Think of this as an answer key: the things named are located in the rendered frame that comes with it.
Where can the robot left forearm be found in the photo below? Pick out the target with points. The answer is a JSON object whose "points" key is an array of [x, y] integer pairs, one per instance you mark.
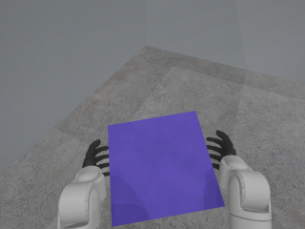
{"points": [[79, 202]]}

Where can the robot left hand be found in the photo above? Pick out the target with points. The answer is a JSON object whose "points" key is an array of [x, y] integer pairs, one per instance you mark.
{"points": [[91, 159]]}

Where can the carton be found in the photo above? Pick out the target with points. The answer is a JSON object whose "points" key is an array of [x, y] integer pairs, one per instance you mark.
{"points": [[160, 167]]}

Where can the robot right forearm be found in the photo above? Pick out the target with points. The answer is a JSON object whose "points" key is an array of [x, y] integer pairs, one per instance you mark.
{"points": [[249, 194]]}

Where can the robot right hand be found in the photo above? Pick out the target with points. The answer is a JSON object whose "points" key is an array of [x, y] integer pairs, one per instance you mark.
{"points": [[226, 150]]}

